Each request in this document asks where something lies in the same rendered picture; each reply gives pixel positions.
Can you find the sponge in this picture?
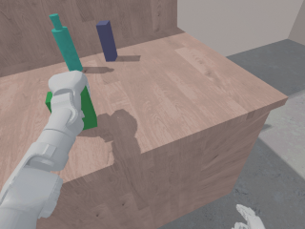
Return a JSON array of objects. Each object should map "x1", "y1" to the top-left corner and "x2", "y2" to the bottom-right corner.
[{"x1": 45, "y1": 86, "x2": 97, "y2": 131}]

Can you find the robot left forearm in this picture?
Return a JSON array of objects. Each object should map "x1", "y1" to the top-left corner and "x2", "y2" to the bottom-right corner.
[{"x1": 0, "y1": 86, "x2": 84, "y2": 205}]

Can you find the left robot upper arm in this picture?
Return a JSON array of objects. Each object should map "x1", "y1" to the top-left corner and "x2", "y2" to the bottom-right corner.
[{"x1": 0, "y1": 165, "x2": 63, "y2": 229}]

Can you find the table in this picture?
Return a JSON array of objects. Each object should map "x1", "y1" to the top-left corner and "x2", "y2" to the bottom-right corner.
[{"x1": 0, "y1": 0, "x2": 289, "y2": 229}]

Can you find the robot left hand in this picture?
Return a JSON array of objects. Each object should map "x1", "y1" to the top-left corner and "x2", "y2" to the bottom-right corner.
[{"x1": 48, "y1": 70, "x2": 91, "y2": 118}]

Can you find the robot right hand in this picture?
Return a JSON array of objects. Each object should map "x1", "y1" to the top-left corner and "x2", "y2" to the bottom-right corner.
[{"x1": 232, "y1": 204, "x2": 266, "y2": 229}]

